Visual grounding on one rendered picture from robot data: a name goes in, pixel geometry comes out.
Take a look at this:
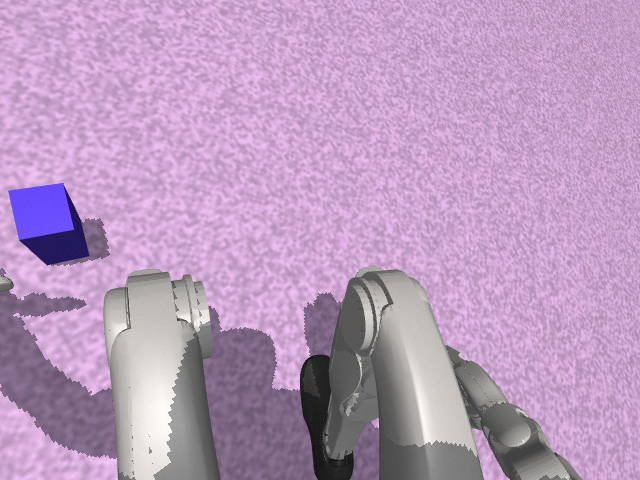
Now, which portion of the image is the right robot foot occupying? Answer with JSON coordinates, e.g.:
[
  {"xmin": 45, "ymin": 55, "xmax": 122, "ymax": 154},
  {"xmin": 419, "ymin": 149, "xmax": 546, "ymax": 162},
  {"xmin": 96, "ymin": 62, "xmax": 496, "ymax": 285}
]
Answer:
[{"xmin": 300, "ymin": 355, "xmax": 354, "ymax": 480}]

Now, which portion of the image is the carton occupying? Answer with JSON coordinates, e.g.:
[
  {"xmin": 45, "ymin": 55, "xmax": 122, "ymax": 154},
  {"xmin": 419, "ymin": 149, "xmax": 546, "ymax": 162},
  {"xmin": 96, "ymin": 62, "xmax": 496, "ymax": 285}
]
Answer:
[{"xmin": 8, "ymin": 183, "xmax": 89, "ymax": 265}]

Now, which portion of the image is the right robot hand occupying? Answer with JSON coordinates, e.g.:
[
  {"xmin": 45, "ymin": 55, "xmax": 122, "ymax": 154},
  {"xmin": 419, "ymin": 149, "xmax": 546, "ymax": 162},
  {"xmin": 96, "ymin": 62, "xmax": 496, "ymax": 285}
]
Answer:
[{"xmin": 446, "ymin": 345, "xmax": 510, "ymax": 430}]

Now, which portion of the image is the right robot arm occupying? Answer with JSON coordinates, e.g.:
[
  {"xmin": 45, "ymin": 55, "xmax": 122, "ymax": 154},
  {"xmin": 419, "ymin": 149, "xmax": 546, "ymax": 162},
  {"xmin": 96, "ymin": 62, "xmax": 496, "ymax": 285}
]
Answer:
[{"xmin": 480, "ymin": 403, "xmax": 582, "ymax": 480}]

